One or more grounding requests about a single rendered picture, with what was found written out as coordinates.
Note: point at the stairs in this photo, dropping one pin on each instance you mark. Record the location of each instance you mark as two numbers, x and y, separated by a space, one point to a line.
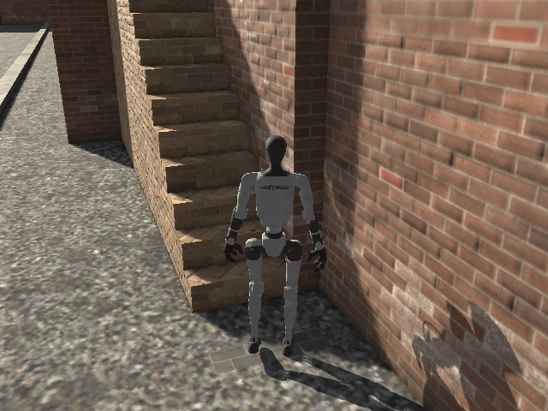
181 127

